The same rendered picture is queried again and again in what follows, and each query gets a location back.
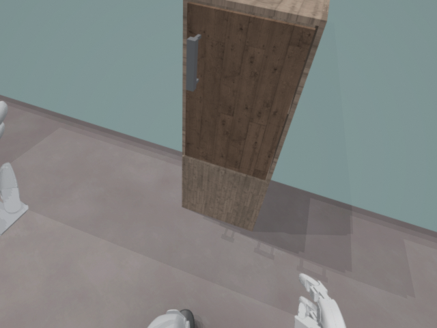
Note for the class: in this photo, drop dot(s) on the robot left thigh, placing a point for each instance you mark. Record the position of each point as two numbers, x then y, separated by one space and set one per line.
169 321

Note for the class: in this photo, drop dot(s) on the left robot hand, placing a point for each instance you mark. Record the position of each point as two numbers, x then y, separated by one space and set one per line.
11 209

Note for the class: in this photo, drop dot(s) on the right robot hand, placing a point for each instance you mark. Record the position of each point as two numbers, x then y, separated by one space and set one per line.
325 315

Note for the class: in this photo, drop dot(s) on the cupboard door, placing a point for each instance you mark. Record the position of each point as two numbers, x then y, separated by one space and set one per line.
248 68

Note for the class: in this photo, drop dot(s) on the left robot shin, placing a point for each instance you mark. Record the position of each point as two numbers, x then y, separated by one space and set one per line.
174 312

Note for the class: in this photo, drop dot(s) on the handle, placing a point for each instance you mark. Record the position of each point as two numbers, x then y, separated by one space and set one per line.
191 62

